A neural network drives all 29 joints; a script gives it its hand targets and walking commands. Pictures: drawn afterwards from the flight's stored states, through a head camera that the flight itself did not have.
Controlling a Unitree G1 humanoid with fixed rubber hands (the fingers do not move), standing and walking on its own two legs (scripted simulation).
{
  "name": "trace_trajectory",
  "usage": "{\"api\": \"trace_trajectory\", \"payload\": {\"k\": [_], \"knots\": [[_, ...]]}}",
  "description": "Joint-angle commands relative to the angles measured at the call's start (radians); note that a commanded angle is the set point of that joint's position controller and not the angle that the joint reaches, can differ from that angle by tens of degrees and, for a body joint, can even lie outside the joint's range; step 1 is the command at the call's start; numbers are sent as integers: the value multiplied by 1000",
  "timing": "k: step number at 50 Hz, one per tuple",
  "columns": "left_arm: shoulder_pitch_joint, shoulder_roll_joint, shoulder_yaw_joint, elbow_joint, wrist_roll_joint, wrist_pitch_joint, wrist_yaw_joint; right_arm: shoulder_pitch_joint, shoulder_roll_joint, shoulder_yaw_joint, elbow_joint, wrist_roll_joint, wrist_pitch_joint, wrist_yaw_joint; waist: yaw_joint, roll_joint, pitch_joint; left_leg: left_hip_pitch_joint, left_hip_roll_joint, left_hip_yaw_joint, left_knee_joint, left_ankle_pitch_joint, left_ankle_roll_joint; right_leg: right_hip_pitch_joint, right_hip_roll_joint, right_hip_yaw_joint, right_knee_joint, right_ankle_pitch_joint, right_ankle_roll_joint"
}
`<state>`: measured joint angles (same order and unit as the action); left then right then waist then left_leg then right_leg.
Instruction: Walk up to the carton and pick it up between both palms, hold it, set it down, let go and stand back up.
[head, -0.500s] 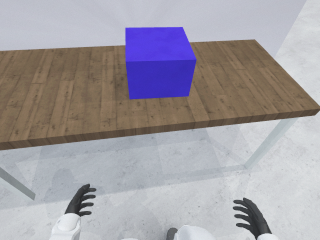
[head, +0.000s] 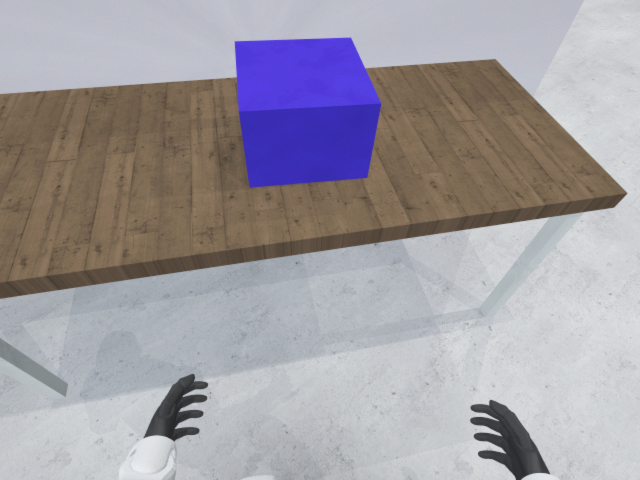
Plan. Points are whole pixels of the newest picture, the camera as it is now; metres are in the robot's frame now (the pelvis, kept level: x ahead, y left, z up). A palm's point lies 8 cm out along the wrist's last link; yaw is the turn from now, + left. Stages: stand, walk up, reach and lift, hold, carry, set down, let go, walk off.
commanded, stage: let go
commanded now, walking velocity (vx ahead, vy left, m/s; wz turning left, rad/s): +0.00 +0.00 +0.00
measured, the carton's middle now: (301, 110) +0.83 +0.05 -0.03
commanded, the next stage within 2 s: stand in 0.26 s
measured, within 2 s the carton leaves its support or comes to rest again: neither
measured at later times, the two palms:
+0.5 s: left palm (154, 433) +0.19 +0.24 -0.10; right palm (501, 429) +0.19 -0.24 -0.11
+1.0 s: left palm out of the picture +0.11 +0.24 -0.12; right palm out of the picture +0.07 -0.24 -0.13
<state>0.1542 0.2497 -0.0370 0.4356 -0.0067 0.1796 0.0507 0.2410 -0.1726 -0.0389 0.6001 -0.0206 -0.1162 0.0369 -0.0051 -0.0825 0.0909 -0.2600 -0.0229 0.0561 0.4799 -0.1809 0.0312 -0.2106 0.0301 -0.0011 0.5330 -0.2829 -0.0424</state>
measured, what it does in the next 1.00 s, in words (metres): stands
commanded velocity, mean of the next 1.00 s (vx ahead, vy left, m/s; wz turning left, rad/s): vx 0.00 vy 0.00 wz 0.00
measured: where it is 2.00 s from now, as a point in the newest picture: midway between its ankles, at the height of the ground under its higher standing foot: outside the picture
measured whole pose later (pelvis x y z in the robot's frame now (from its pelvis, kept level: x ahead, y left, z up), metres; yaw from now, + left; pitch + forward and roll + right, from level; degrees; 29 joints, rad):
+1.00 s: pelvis +0.04 +0.01 +0.00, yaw -3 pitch +1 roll +0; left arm 0.31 0.18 0.01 0.83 0.02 -0.01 0.03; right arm 0.26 -0.21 -0.05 0.93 -0.03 0.03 -0.02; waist -0.01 0.02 0.01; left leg -0.25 0.01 0.09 0.49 -0.26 0.04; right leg -0.17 0.06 0.04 0.46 -0.30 -0.04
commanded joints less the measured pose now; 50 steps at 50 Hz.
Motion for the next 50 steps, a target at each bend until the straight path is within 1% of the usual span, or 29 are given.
{"api": "trace_trajectory", "payload": {"k": [1, 4, 9, 13, 14, 15, 16, 17, 19, 23, 25, 26, 28, 29, 30, 31, 32, 34, 35, 36, 39, 40, 41, 42, 45, 46, 47, 49, 50], "knots": [[-43, 92, 51, -99, 38, 20, 16, -79, -90, -16, -92, 25, -22, 18, 22, 165, -68, 327, 68, -69, -79, -141, -6, -264, -85, 14, -178, -154, -33], [-59, 82, 51, -98, 47, 21, 17, -89, -104, -29, -96, 21, -19, 32, 19, 190, -46, 231, 92, -78, -135, -178, -11, -152, -53, -6, -133, -52, -22], [-39, 76, 53, -71, 30, -11, -5, -68, -127, -36, -89, -12, -30, 27, 17, 97, -67, 320, 63, -37, -77, 45, -27, -206, -50, -6, -175, 27, -16], [-12, 64, 43, -48, 3, -43, -27, -27, -139, -34, -60, -15, -57, 6, 5, 51, -163, 370, 59, -46, -48, 244, -42, -126, -25, -3, -166, 243, 2], [27, 65, 70, 38, 44, -121, -40, -6, -165, -34, 5, -13, 40, -18, 30, 104, -198, 291, 177, -151, 17, 510, 35, -77, -53, 39, -61, 229, 37], [70, 61, 71, 63, 34, -156, -53, -9, -156, -31, 5, -8, 82, -26, 33, 110, -250, 295, 204, -157, 35, 564, 75, -48, -54, 49, -52, 183, 38], [91, 45, 65, 74, 24, -171, -56, -14, -157, -28, -6, -18, 101, -34, 35, 65, -265, 304, 202, -144, 45, 593, 83, -56, -55, 49, -54, 193, 37], [108, 38, 56, 85, 19, -184, -59, -6, -148, -26, 0, -17, 112, -34, 34, 90, -275, 313, 200, -129, 62, 629, 76, -42, -63, 49, -57, 271, 29], [92, 31, 58, 103, 14, -201, -52, -33, -154, -24, 7, -11, 122, -36, 24, 31, -299, 276, 175, -114, 58, 480, 76, -28, -75, 67, -45, 357, 16], [80, 82, 74, 126, 15, -214, -48, -65, -148, -33, 33, -12, 130, -33, 15, 62, -179, 133, 122, -71, 68, 290, 50, -3, -114, 117, -50, 542, -15], [107, 94, 76, 147, 16, -213, -41, -35, -156, -37, 67, -15, 134, -34, 6, 90, -160, 134, 115, -77, 52, 241, 50, -44, -124, 131, -66, 494, -26], [111, 84, 75, 162, 18, -214, -43, -32, -127, -31, 74, -7, 137, -33, 0, 44, -163, 152, 120, -85, 54, 232, 52, -49, -111, 130, -74, 447, -29], [125, 58, 66, 178, 17, -218, -31, -31, -149, -32, 94, -8, 135, -41, 0, 42, -174, 181, 125, -73, 61, 253, 47, -61, -98, 116, -74, 470, -24], [139, 52, 67, 188, 18, -222, -30, -22, -144, -35, 106, -9, 133, -41, -10, 62, -198, 171, 114, -70, 65, 255, 50, -15, -102, 119, -67, 491, -21], [155, 50, 67, 201, 17, -222, -27, -35, -144, -37, 112, -14, 133, -44, 11, 60, -167, 157, 113, -64, 66, 240, 43, -41, -109, 127, -76, 488, -22], [144, 41, 64, 211, 18, -221, -23, -8, -142, -33, 138, -10, 136, -45, -4, 80, -160, 144, 111, -64, 54, 235, 39, -19, -116, 138, -75, 502, -28], [147, 61, 71, 217, 18, -218, -22, -26, -138, -34, 132, -6, 137, -51, 7, 91, -152, 127, 118, -76, 29, 183, 41, -33, -111, 147, -85, 409, -44], [146, 78, 76, 226, 26, -216, -24, -41, -136, -34, 142, -8, 133, -51, -2, 146, -149, 157, 125, -66, 24, 184, 41, -68, -113, 143, -95, 382, -37], [165, 50, 71, 246, 24, -211, -25, -49, -149, -34, 153, -9, 136, -51, 14, 116, -114, 136, 127, -78, 29, 202, 43, -64, -102, 141, -96, 393, -30], [174, 65, 72, 252, 20, -212, -24, -23, -129, -34, 163, -4, 138, -51, 5, 72, -146, 146, 124, -71, 24, 161, 42, -60, -104, 142, -101, 343, -33], [194, 56, 79, 278, 27, -208, -19, 10, -152, -35, 202, -12, 131, -59, 14, 112, -134, 75, 119, -72, 5, 164, 39, 19, -104, 139, -99, 373, -33], [174, 60, 81, 277, 24, -207, -19, 17, -151, -33, 214, -4, 129, -60, -1, 108, -152, 105, 110, -69, 1, 106, 39, -18, -106, 147, -104, 324, -35], [181, 57, 79, 297, 25, -206, -20, 4, -146, -32, 214, -5, 129, -59, 4, 36, -128, 113, 115, -77, 8, 83, 40, -54, -109, 158, -129, 287, -37], [160, 45, 76, 297, 25, -206, -19, 1, -156, -39, 218, -12, 132, -59, -9, 59, -95, 118, 118, -70, -2, 72, 36, -81, -116, 169, -148, 265, -40], [141, 20, 71, 321, 29, -205, -18, 25, -149, -34, 252, -9, 140, -65, -15, 4, -69, 120, 121, -83, -19, 17, 38, -102, -95, 160, -166, 194, -34], [169, 16, 70, 337, 23, -204, -17, 64, -149, -36, 265, -8, 139, -64, -20, 4, -91, 128, 116, -82, -33, 2, 36, -93, -90, 146, -168, 164, -30], [190, 35, 74, 347, 25, -208, -14, 36, -145, -30, 282, -8, 136, -66, 5, 38, -47, 100, 119, -86, -32, 23, 39, -98, -96, 167, -185, 153, -36], [183, 33, 71, 368, 30, -204, -10, 54, -136, -29, 303, -5, 130, -68, -12, 20, -64, 120, 127, -104, -61, 46, 34, -70, -98, 161, -167, 193, -38], [193, 48, 83, 367, 26, -204, -13, 56, -122, -23, 307, -1, 129, -68, 3, 31, -85, 108, 127, -89, -48, 60, 38, -60, -94, 150, -169, 199, -38]]}}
